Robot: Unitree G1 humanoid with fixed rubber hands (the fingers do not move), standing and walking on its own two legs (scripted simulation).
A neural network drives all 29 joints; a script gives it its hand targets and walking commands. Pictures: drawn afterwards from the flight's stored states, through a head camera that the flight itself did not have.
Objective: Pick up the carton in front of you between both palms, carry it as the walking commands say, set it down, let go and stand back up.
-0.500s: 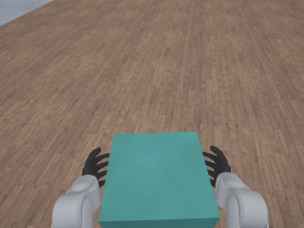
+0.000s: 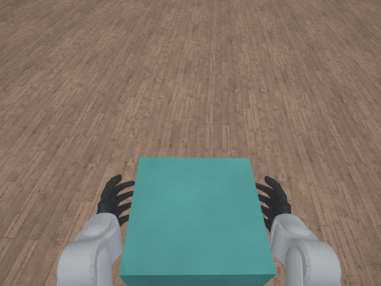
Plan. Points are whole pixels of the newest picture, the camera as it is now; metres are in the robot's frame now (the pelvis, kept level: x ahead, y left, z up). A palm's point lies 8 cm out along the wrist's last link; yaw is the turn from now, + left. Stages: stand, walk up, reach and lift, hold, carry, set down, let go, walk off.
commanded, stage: carry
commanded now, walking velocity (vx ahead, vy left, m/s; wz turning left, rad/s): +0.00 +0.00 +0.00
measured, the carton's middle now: (193, 235) +0.23 +0.00 +0.00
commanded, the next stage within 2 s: none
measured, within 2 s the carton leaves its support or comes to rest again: neither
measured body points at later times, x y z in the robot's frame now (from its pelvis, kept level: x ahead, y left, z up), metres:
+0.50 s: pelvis +0.13 -0.01 -0.01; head +0.11 -0.01 +0.44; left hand +0.37 +0.15 +0.07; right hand +0.38 -0.15 +0.07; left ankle +0.05 +0.09 -0.74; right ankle +0.09 -0.12 -0.74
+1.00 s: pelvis +0.10 -0.01 -0.01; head +0.07 -0.02 +0.44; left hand +0.34 +0.15 +0.06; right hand +0.35 -0.16 +0.06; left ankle +0.05 +0.09 -0.74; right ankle +0.09 -0.12 -0.74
